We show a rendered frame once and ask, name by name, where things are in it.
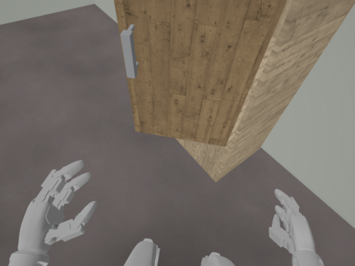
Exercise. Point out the right robot hand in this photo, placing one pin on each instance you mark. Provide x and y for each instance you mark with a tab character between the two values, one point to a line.
297	234

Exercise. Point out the left robot hand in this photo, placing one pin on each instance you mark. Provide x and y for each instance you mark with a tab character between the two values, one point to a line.
36	233

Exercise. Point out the cupboard door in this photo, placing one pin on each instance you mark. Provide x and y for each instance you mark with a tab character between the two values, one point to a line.
197	62

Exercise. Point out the robot thigh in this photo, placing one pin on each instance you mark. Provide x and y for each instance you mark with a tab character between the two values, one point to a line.
216	260
144	254

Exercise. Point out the left robot forearm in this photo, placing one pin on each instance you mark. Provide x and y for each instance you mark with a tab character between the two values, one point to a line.
28	258

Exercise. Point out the left robot thigh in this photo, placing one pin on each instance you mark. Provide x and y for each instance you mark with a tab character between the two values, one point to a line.
144	254

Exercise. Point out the right robot forearm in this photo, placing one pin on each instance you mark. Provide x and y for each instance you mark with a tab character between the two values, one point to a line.
306	258

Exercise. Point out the right robot thigh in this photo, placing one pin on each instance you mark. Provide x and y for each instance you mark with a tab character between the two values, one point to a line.
216	260

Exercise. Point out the handle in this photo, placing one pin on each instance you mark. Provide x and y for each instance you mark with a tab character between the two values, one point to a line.
127	42

